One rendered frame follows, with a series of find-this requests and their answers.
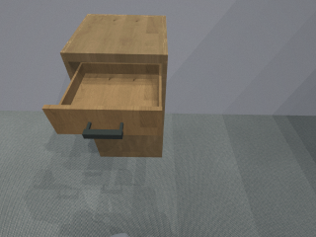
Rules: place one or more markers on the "drawer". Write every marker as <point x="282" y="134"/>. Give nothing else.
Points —
<point x="108" y="93"/>

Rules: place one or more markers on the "cabinet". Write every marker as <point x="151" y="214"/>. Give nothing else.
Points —
<point x="115" y="38"/>

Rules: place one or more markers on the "handle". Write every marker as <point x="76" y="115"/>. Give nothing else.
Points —
<point x="102" y="133"/>

